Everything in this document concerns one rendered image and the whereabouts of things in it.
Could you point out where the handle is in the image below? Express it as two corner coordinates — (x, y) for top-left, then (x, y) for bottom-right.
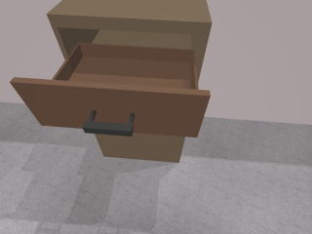
(83, 110), (135, 137)

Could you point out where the cabinet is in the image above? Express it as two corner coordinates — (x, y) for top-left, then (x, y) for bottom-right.
(47, 0), (213, 163)

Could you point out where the drawer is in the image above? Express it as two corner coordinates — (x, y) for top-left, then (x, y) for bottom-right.
(10, 42), (211, 137)

